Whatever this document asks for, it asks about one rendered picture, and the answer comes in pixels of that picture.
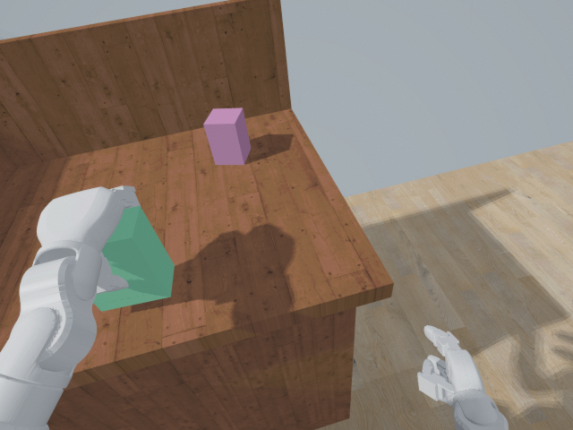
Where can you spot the right robot hand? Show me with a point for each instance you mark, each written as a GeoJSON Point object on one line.
{"type": "Point", "coordinates": [458, 373]}

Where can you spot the table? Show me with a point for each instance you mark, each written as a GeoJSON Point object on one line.
{"type": "Point", "coordinates": [270, 262]}

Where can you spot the robot right forearm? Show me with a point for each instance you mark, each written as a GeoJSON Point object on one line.
{"type": "Point", "coordinates": [475, 410]}

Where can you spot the left robot hand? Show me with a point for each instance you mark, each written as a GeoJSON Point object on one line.
{"type": "Point", "coordinates": [90, 217]}

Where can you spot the sponge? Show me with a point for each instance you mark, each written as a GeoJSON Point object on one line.
{"type": "Point", "coordinates": [135, 253]}

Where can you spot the robot left forearm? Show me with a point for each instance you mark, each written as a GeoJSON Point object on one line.
{"type": "Point", "coordinates": [55, 331]}

